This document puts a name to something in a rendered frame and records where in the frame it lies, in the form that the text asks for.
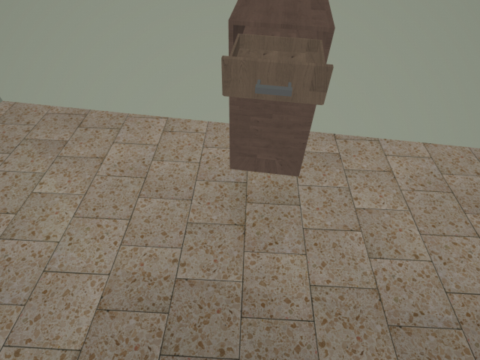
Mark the handle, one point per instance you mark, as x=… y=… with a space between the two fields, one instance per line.
x=273 y=89

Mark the drawer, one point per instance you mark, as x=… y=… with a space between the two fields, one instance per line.
x=276 y=61

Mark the cabinet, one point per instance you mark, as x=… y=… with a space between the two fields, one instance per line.
x=269 y=136

